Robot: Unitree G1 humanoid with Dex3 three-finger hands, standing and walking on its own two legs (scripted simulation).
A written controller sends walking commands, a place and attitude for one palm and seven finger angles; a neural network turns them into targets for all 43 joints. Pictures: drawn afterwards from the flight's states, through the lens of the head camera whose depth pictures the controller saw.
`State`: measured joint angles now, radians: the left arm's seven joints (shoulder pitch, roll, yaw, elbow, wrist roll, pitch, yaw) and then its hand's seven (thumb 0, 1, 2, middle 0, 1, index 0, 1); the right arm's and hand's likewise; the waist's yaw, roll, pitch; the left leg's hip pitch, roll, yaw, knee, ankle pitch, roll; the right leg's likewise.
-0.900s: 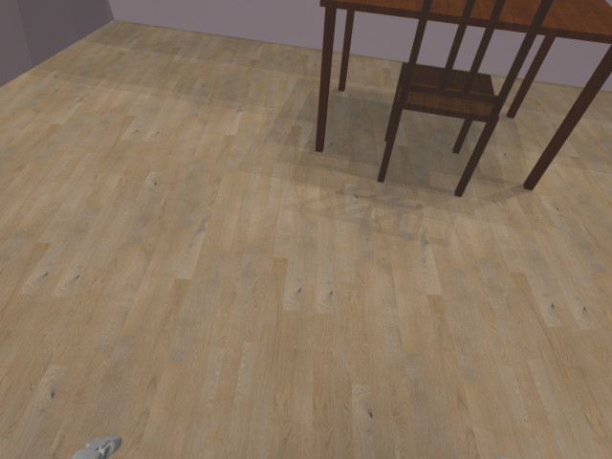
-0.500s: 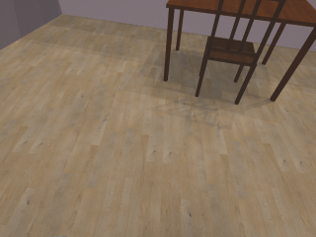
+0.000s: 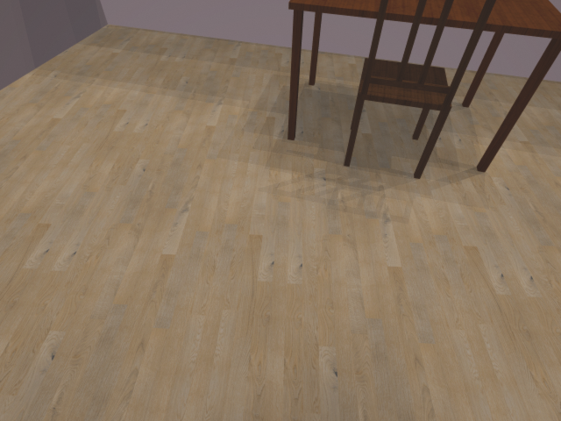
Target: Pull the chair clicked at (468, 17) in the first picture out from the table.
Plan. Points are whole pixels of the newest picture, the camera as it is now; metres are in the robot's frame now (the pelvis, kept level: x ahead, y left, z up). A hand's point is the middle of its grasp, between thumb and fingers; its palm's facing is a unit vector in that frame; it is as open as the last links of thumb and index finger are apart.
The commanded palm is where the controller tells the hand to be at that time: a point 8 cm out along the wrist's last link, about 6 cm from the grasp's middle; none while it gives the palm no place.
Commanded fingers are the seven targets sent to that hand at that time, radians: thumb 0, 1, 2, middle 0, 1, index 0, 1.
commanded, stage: look at it before walking up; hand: left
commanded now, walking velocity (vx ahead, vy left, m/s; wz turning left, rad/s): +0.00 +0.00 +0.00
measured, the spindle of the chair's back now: (411, 38) +1.54 -0.46 -0.06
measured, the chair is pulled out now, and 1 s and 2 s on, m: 0.00 0.00 0.00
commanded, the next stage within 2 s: walk to a spot facing it in 0.64 s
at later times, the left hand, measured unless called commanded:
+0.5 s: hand out of the picture +0.08 +0.24 -0.16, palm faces -0.03 -0.94 -0.33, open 7.4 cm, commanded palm none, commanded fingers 0.00 0.90 0.90 -0.20 -0.30 -0.20 -0.30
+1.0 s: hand out of the picture +0.07 +0.22 -0.17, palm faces -0.09 -0.95 -0.28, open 7.4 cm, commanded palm none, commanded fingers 0.00 0.90 0.90 -0.20 -0.30 -0.20 -0.30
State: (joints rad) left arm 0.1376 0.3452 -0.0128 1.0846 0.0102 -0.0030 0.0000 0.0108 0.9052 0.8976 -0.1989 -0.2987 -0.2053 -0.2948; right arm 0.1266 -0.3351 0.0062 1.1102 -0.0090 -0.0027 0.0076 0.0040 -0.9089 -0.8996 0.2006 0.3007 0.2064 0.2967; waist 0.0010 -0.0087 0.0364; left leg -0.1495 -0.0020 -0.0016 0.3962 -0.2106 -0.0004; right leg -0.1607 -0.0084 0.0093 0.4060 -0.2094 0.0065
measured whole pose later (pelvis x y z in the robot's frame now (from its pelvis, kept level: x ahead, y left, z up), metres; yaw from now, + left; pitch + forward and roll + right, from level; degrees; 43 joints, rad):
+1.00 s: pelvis +0.01 -0.01 -0.01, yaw -6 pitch -1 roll +1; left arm 0.20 0.30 0.01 1.03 0.02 0.05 -0.01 0.01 0.91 0.90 -0.20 -0.30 -0.20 -0.29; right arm 0.13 -0.27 -0.01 1.03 -0.02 0.02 -0.01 0.00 -0.91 -0.90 0.20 0.30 0.21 0.30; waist 0.03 -0.02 0.05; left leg -0.18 0.04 0.09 0.49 -0.29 -0.01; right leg -0.25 0.03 0.08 0.56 -0.31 -0.01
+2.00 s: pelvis +0.36 -0.06 +0.00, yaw -36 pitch +0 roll -2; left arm 0.12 0.24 0.09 0.93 0.04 0.02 -0.03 0.01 0.91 0.90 -0.19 -0.30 -0.19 -0.29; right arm 0.41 -0.18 -0.04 1.06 -0.02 -0.08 -0.03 0.00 -0.93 -0.90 0.20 0.30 0.20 0.30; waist -0.02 -0.04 0.05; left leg -0.03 0.04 0.29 0.36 -0.33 0.05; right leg -0.67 -0.09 -0.05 1.06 -0.12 0.01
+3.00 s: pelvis +0.70 -0.34 -0.01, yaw -59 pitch -1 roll +0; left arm 0.16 0.18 0.08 0.99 0.03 0.03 -0.04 0.01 0.91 0.90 -0.19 -0.30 -0.20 -0.29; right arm 0.41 -0.14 -0.04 1.08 -0.03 -0.06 -0.01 0.00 -0.93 -0.90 0.20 0.30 0.20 0.30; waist -0.02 -0.02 0.07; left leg 0.05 0.11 0.38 0.37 -0.36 -0.05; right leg -0.60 -0.11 -0.12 0.82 -0.16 0.00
